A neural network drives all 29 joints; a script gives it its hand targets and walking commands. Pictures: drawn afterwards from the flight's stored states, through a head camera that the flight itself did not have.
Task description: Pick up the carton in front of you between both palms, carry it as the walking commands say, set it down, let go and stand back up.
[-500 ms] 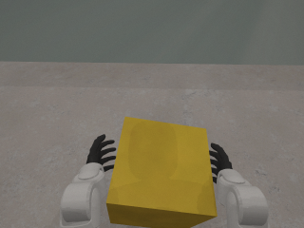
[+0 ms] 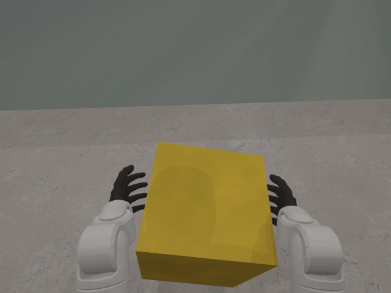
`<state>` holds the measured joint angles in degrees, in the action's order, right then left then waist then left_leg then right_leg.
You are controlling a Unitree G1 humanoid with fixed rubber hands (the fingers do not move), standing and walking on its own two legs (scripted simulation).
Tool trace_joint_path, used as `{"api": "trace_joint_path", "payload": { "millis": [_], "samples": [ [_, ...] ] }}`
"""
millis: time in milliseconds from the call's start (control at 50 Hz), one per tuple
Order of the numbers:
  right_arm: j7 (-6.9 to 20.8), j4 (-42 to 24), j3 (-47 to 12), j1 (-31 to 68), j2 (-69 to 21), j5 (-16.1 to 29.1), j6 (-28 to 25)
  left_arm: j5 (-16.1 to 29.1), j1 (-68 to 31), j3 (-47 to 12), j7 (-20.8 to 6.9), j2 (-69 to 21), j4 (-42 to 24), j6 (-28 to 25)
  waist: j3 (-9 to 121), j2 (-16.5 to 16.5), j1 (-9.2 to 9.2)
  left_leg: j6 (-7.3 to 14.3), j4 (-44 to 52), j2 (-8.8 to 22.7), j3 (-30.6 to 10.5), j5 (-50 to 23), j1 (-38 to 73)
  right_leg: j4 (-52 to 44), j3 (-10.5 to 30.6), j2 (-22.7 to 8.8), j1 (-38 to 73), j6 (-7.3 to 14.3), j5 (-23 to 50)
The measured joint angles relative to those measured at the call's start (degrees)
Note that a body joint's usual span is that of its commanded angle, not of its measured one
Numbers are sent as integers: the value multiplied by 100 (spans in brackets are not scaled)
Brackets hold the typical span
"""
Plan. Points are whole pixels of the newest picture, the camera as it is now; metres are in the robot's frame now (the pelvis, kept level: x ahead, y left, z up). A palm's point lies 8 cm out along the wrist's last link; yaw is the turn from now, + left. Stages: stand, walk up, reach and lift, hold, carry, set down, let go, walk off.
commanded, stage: carry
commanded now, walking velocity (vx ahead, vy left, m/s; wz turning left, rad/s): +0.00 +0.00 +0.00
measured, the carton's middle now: (199, 221) +0.29 +0.01 +0.02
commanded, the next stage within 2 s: none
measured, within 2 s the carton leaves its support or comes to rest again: neither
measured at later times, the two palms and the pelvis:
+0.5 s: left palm (124, 189) +0.31 +0.16 +0.11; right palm (275, 199) +0.29 -0.14 +0.09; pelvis +0.05 +0.01 +0.01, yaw -1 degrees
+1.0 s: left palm (133, 222) +0.26 +0.14 +0.06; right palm (283, 226) +0.26 -0.15 +0.05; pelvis +0.01 -0.01 +0.00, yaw +0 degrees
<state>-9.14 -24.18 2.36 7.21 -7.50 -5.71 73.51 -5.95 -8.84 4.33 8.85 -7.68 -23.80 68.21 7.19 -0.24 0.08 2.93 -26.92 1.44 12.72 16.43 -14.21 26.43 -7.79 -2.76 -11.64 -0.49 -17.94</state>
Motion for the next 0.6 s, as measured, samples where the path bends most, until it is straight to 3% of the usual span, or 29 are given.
{"api": "trace_joint_path", "payload": {
  "millis": [160, 300, 460, 540, 600],
  "samples": [
    [1, 475, -15, -25, 3, -62, 67, -65, 115, 20, -23, 13, 446, 41, 110, 1, -21, -104, -370, 45, -153, 60, 63, 377, -2, -8, 51, -73, 109],
    [-10, 123, -20, -21, 1, 7, -77, 60, 49, 22, 62, 6, 46, -3, -100, 26, -46, -83, -245, 36, -163, 35, 87, 43, -25, 10, 173, -123, 174],
    [-26, -20, -32, -235, 16, 19, -60, 49, 167, -113, 52, 15, 36, -2, -247, 120, -3, -162, -161, 22, -169, -228, 231, 0, -85, -26, 270, -99, 492],
    [-62, -150, -86, -198, 11, 26, -34, 83, 168, -71, 47, 18, -124, 6, -280, 89, 18, -57, 247, -24, -210, -171, 487, 326, -131, -48, 132, -72, 402],
    [-85, -169, -111, -58, 4, 18, -68, 84, 93, 10, 30, 10, -225, -25, -338, 24, -17, -36, 173, -60, -210, 2, 514, -181, -163, 1, 183, -47, 388]
  ]
}}
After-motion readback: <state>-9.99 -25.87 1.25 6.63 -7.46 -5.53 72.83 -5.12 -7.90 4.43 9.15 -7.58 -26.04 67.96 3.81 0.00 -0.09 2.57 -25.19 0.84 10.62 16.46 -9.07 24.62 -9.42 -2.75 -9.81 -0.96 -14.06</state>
